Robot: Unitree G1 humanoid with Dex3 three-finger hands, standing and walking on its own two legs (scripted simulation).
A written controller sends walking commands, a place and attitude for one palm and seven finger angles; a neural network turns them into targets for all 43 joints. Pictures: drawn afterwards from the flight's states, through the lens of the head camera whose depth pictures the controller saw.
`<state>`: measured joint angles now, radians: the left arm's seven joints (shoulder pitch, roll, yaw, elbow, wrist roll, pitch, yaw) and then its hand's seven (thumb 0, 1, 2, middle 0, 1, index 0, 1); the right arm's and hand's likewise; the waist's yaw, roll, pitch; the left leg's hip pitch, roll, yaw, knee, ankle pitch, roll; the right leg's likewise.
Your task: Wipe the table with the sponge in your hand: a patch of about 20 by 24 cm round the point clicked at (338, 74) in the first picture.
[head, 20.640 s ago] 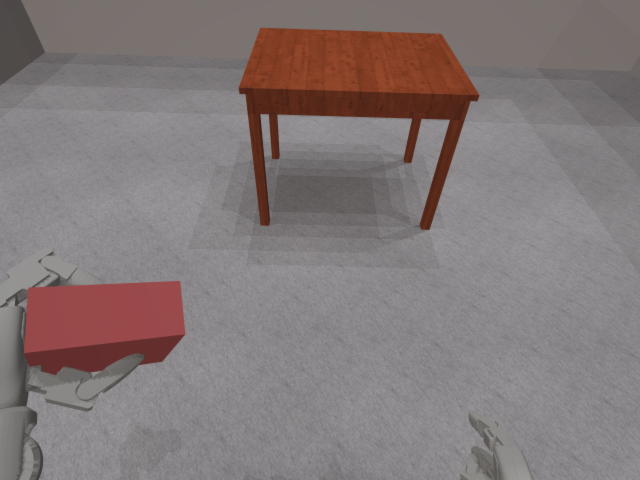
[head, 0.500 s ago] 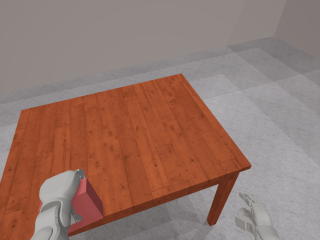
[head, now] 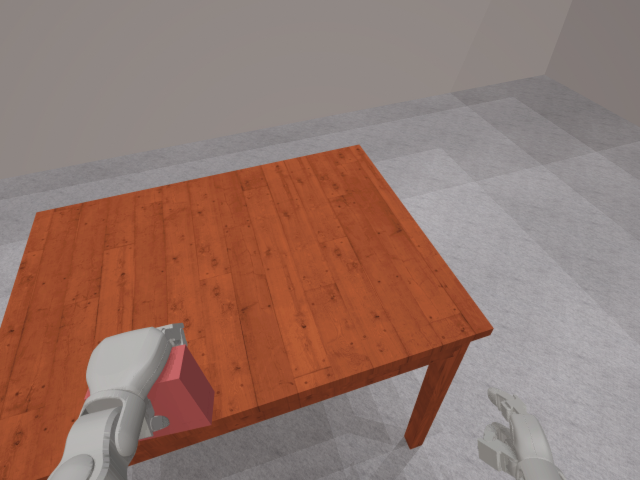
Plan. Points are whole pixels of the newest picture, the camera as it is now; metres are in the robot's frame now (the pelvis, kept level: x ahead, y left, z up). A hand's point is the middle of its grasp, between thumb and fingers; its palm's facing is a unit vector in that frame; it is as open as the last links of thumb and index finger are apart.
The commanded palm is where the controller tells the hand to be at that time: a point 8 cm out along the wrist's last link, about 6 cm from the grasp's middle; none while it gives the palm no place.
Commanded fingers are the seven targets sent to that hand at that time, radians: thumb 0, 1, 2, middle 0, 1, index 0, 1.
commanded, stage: move the sponge above the wiping area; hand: left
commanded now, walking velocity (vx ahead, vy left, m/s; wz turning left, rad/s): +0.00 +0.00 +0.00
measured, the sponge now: (161, 402) +0.20 +0.26 -0.04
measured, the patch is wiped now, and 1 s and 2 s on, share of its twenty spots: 0.00 0.00 0.10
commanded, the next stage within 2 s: lower the sponge onto the table in 0.48 s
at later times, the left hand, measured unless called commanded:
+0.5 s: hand (116, 364) +0.21 +0.30 +0.04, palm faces +0.05 -0.06 -1.00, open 9.3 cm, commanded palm +0.19 +0.31 +0.09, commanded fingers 0.00 0.10 1.30 -1.20 -1.60 -1.20 -1.60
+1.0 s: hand (81, 353) +0.21 +0.34 +0.05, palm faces +0.08 -0.04 -1.00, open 9.3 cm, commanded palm +0.18 +0.31 +0.08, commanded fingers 0.00 0.10 1.30 -1.20 -1.60 -1.20 -1.60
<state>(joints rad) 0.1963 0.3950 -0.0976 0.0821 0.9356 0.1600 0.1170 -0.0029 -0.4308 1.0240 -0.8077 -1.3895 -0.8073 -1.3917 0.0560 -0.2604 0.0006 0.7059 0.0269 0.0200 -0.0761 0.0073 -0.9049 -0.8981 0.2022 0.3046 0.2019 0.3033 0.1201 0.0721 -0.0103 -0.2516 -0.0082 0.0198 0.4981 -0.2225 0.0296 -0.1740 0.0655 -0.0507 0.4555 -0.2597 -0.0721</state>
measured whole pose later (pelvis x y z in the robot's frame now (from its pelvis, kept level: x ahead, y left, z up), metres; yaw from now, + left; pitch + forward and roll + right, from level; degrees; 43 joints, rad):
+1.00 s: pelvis +0.00 +0.02 +0.00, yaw +0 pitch -1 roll -1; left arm 0.13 0.42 0.00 0.12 0.92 0.34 0.25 0.00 -0.44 1.02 -0.81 -1.40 -0.81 -1.40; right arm 0.03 -0.24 0.00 0.74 0.06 0.06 -0.04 0.01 -0.90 -0.90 0.20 0.30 0.20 0.30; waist 0.13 0.09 -0.04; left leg -0.25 -0.02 0.03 0.49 -0.21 0.05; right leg -0.17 0.05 -0.04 0.44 -0.25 -0.05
